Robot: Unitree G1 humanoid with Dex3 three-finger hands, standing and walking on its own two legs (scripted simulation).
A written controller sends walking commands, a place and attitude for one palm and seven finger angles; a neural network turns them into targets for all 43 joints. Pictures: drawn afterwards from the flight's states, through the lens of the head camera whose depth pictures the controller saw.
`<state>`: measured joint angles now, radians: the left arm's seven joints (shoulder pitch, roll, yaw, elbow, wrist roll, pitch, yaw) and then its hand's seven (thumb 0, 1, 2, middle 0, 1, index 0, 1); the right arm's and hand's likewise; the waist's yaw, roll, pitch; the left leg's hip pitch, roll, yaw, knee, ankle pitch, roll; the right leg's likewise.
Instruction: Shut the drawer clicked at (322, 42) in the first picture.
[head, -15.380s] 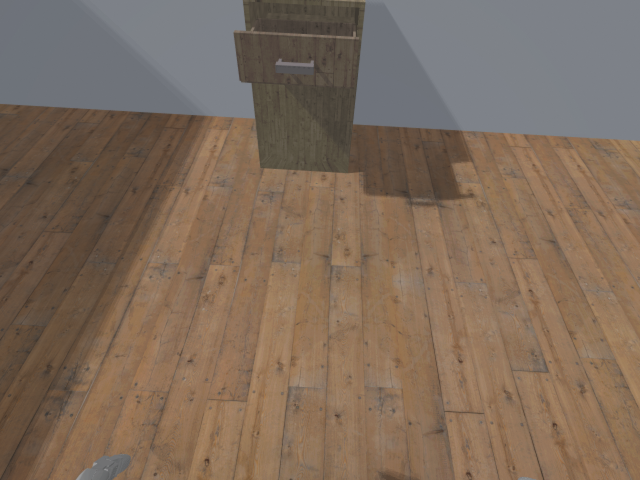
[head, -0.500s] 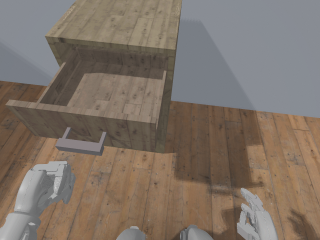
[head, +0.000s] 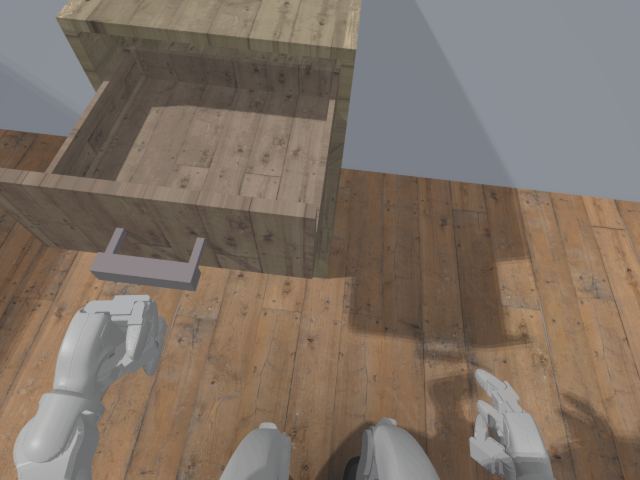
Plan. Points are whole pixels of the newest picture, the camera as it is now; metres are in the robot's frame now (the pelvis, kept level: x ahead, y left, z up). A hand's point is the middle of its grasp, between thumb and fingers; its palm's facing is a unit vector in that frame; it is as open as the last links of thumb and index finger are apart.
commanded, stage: bring the fist close to the handle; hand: left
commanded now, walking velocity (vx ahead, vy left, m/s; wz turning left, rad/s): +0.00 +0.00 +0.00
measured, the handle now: (153, 256) +0.38 +0.24 +0.01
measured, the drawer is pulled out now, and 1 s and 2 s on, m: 0.29 0.28 0.16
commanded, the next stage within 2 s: push the drawer shut in 0.56 s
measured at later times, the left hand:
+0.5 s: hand (166, 335) +0.28 +0.20 +0.01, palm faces -0.06 -1.00 -0.05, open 3.3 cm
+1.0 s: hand (174, 313) +0.30 +0.19 +0.01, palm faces -0.06 -1.00 -0.06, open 3.2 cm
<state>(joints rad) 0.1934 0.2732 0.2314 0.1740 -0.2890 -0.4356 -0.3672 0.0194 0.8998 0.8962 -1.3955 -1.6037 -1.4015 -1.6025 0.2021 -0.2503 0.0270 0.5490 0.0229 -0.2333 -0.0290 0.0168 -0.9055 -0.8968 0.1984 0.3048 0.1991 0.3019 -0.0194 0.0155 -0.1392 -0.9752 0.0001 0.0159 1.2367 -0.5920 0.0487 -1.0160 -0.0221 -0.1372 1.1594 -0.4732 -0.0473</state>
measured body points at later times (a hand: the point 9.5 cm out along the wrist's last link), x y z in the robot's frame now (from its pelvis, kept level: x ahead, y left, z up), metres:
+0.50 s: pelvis +0.00 +0.01 -0.01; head +0.10 +0.02 +0.42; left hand +0.27 +0.25 +0.02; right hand +0.17 -0.24 -0.10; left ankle +0.00 +0.09 -0.64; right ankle +0.05 -0.10 -0.64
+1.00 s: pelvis +0.00 +0.00 -0.01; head +0.11 +0.01 +0.42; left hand +0.30 +0.25 +0.02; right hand +0.17 -0.25 -0.11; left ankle +0.00 +0.09 -0.64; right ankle +0.05 -0.10 -0.64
